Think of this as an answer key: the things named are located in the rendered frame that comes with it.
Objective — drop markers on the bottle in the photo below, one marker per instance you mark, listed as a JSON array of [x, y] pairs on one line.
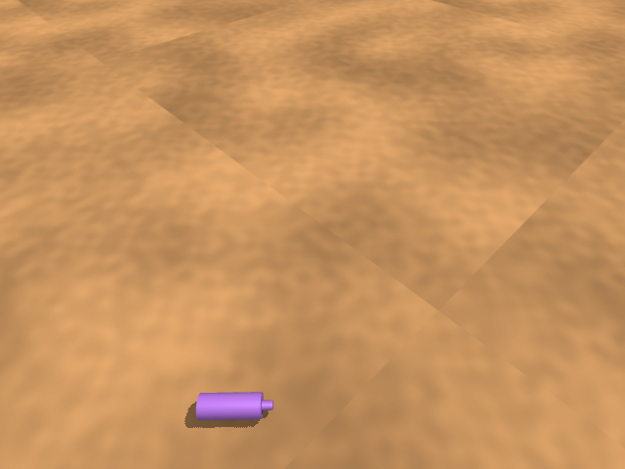
[[224, 406]]

